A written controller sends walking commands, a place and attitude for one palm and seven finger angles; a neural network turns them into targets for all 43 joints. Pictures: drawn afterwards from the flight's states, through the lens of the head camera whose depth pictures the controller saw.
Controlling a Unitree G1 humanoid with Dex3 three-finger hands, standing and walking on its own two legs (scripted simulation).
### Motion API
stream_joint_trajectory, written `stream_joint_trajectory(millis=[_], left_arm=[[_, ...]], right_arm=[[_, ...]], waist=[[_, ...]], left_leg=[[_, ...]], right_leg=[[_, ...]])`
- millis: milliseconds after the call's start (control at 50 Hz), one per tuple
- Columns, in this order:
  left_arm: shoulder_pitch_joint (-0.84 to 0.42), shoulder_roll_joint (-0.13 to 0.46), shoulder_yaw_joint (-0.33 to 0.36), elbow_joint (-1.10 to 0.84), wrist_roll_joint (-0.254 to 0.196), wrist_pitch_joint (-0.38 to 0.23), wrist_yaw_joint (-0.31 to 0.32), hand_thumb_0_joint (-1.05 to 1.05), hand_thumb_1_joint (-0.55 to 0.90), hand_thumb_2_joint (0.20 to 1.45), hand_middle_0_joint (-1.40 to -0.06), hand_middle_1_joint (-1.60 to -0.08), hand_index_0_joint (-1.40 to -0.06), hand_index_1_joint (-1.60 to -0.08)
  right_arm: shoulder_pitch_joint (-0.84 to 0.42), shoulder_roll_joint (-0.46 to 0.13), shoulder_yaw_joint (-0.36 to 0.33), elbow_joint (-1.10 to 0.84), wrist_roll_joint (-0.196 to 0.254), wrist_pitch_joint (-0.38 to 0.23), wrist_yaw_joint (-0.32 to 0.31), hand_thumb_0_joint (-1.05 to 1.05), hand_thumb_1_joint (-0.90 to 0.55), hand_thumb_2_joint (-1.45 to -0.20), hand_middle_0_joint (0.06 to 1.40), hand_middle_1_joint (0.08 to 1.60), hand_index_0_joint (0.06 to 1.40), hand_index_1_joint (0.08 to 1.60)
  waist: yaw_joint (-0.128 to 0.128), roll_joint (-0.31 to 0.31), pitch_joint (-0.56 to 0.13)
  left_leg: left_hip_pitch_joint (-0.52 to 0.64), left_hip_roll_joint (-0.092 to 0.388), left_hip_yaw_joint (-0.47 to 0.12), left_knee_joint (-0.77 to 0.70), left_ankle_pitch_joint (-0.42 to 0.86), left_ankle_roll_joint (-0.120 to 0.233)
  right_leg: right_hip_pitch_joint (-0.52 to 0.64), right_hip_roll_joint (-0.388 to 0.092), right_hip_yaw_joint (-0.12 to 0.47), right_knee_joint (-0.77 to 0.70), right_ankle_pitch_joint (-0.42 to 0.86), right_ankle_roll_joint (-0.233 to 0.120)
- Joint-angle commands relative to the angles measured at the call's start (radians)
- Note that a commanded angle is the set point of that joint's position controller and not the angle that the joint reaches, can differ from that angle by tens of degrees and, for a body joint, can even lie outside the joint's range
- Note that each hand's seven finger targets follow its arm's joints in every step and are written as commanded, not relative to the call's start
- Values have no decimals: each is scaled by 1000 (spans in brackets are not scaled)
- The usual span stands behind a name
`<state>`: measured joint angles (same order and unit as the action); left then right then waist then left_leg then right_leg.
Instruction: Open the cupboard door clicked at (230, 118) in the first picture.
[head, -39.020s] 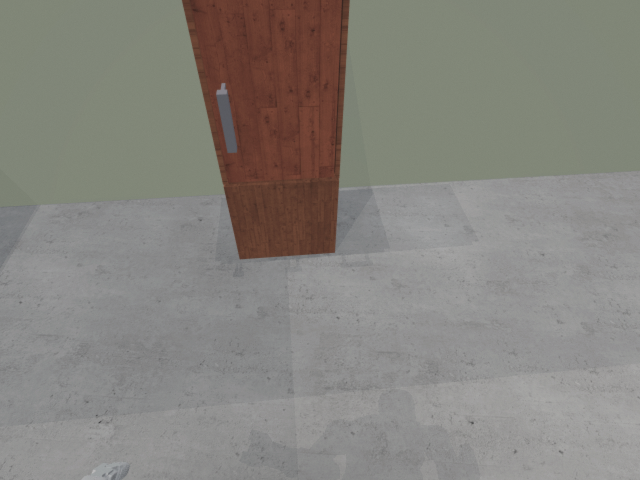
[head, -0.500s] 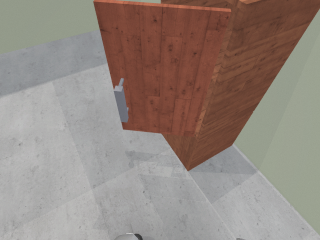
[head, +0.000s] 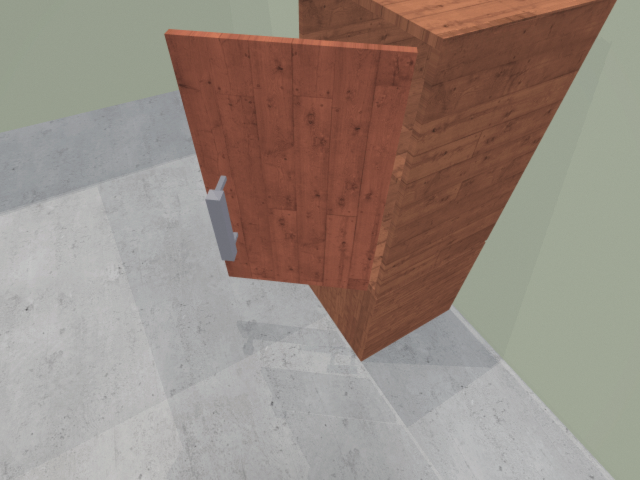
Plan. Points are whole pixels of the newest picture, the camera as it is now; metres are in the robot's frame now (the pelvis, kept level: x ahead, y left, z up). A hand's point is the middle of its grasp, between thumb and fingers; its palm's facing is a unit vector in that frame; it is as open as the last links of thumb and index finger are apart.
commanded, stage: come to a stop and stand still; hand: left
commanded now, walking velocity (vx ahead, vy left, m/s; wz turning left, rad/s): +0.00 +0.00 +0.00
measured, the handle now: (226, 219) +0.60 +0.21 -0.10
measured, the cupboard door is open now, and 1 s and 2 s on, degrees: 53 53 53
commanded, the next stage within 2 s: look again from close up in 0.28 s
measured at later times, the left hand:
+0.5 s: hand out of the picture +0.02 +0.18 -0.18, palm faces +0.02 -0.98 -0.20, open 7.4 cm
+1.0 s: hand out of the picture +0.02 +0.27 -0.17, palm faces +0.00 -0.97 -0.25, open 7.4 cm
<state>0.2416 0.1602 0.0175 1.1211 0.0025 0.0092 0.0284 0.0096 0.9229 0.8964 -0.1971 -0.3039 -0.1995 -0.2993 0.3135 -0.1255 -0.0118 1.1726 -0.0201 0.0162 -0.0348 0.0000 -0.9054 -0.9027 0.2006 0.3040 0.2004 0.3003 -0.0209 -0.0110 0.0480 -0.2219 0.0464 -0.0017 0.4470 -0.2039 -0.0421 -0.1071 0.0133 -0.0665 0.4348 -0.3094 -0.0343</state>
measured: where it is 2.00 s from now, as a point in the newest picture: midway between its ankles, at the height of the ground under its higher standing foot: outside the picture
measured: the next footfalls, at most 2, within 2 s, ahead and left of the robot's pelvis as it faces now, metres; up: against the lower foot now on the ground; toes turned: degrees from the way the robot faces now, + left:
right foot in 1.68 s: +0.09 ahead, -0.08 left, +0.00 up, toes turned -1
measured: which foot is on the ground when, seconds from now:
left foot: down 0.00-1.00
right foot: down 0.00-1.00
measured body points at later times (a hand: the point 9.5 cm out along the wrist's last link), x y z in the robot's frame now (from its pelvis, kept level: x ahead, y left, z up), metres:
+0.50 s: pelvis +0.02 +0.01 -0.01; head +0.04 +0.01 +0.44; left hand +0.02 +0.23 -0.16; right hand +0.05 -0.23 -0.16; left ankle +0.02 +0.15 -0.74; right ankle -0.04 -0.09 -0.74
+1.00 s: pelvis -0.02 +0.06 +0.00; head -0.03 +0.08 +0.45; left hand +0.02 +0.32 -0.15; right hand +0.05 -0.18 -0.14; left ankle +0.02 +0.15 -0.74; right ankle -0.04 -0.09 -0.74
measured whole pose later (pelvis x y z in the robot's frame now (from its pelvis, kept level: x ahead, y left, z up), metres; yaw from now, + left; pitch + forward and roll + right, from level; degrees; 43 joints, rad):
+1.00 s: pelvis -0.02 +0.06 +0.00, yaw -1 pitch -2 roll -1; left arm 0.27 0.25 0.01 0.99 0.03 0.01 0.02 0.00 0.90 0.90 -0.20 -0.30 -0.20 -0.30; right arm 0.20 -0.21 -0.01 1.00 -0.02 0.00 0.00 0.00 -0.90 -0.90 0.20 0.30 0.20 0.30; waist 0.01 -0.02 0.01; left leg -0.26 -0.02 0.05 0.49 -0.20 0.05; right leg -0.15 -0.06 -0.03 0.46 -0.28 0.05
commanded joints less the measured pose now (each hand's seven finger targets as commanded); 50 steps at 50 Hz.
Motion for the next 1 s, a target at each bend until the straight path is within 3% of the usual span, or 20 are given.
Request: stream_joint_trajectory(millis=[0,140,280,340,360,380,400,420,460,480,500,540,560,620,660,740,820,860,980], left_arm=[[63,90,11,-24,-4,-16,3,0,900,900,-200,-300,-200,-300],[89,76,10,-16,-1,-21,6,0,900,900,-200,-300,-200,-300],[108,66,5,-7,1,-20,6,0,900,900,-200,-300,-200,-300],[114,68,5,-4,1,-23,6,0,900,900,-200,-300,-200,-300],[119,255,-6,-104,25,-47,16,0,900,900,-200,-300,-200,-300],[108,195,31,-106,20,-57,23,0,900,900,-200,-300,-200,-300],[110,193,25,-115,17,-65,23,0,900,900,-200,-300,-200,-300],[133,172,29,-121,19,-69,23,0,900,900,-200,-300,-200,-300],[162,155,23,-132,18,-58,25,0,900,900,-200,-300,-200,-300],[162,158,27,-142,18,-52,27,0,900,900,-200,-300,-200,-300],[156,167,30,-159,21,-46,27,0,900,900,-200,-300,-200,-300],[149,181,31,-185,21,-36,27,0,900,900,-200,-300,-200,-300],[149,162,23,-191,21,-31,25,0,900,900,-200,-300,-200,-300],[113,185,24,-210,19,-20,22,0,900,900,-200,-300,-200,-300],[104,177,17,-213,19,-16,18,0,900,900,-200,-300,-200,-300],[61,201,17,-210,19,-11,7,0,900,900,-200,-300,-200,-300],[51,212,14,-197,21,-11,1,0,900,900,-200,-300,-200,-300],[60,208,13,-193,22,-12,0,0,900,900,-200,-300,-200,-300],[91,194,9,-159,24,-11,1,0,900,900,-200,-300,-200,-300]], right_arm=[[39,-100,-17,-30,4,-14,-9,0,-900,-900,200,300,200,300],[34,-98,-16,-30,6,-20,-14,0,-900,-900,200,300,200,300],[16,-100,-14,-35,7,-21,-16,0,-900,-900,200,300,200,300],[10,-106,-14,-41,6,-24,-16,0,-900,-900,200,300,200,300],[-68,-215,-12,-179,4,-37,9,0,-900,-900,200,300,200,300],[-74,-201,-42,-202,-4,-57,2,0,-900,-900,200,300,200,300],[-64,-174,-39,-204,0,-64,-4,0,-900,-900,200,300,200,300],[-50,-164,-40,-215,2,-67,-6,0,-900,-900,200,300,200,300],[-39,-142,-32,-230,3,-58,-3,0,-900,-900,200,300,200,300],[-49,-146,-38,-237,5,-51,-2,0,-900,-900,200,300,200,300],[-59,-157,-41,-247,6,-47,-3,0,-900,-900,200,300,200,300],[-69,-172,-46,-255,6,-42,-4,0,-900,-900,200,300,200,300],[-62,-161,-39,-249,4,-40,-1,0,-900,-900,200,300,200,300],[-79,-211,-47,-252,4,-35,0,0,-900,-900,200,300,200,300],[-99,-213,-42,-254,1,-36,5,0,-900,-900,200,300,200,300],[-138,-241,-41,-263,0,-36,13,0,-900,-900,200,300,200,300],[-144,-258,-39,-263,0,-40,19,0,-900,-900,200,300,200,300],[-134,-259,-39,-256,1,-43,20,0,-900,-900,200,300,200,300],[-117,-257,-40,-227,4,-40,23,0,-900,-900,200,300,200,300]], waist=[[16,-20,31],[15,1,23],[17,6,46],[19,1,25],[7,95,136],[17,123,17],[15,62,-107],[20,-13,-168],[24,-144,-168],[27,-162,-129],[27,-139,-104],[25,-59,-102],[25,-8,-110],[20,32,-73],[30,42,-52],[27,44,0],[30,59,2],[34,59,-26],[36,30,-8]], left_leg=[[17,41,-27,-47,122,33],[39,49,-28,-39,174,37],[45,47,-31,-49,168,40],[65,49,-32,-43,197,42],[19,22,-55,13,194,51],[-4,27,-29,84,193,61],[13,31,-38,112,227,68],[2,23,-22,128,238,69],[-57,1,11,133,160,75],[-85,-8,18,138,106,77],[-90,-8,22,130,110,79],[-39,6,18,115,250,82],[6,15,17,114,327,84],[34,50,-26,103,401,94],[25,58,-44,74,367,101],[-44,55,-78,-14,130,99],[-63,53,-103,-85,-16,97],[-54,62,-116,-111,-24,101],[-73,63,-130,-164,-130,95]], right_leg=[[-68,-128,107,-139,116,-13],[-48,-123,92,-117,227,-8],[-58,-122,92,-125,211,-4],[-48,-124,88,-118,248,-1],[-142,-114,86,-128,271,-1],[-103,-148,132,-39,369,-10],[-36,-161,134,-9,506,-20],[19,-169,135,16,657,-24],[86,-175,121,55,824,-24],[80,-177,118,61,835,-22],[69,-175,113,69,826,-25],[32,-152,101,87,762,-17],[8,-138,89,85,671,-12],[-71,-108,72,64,414,1],[-81,-97,71,36,280,8],[-101,-93,77,-10,93,18],[-96,-95,77,-27,47,24],[-69,-97,68,-27,61,26],[-70,-106,70,-45,47,31]])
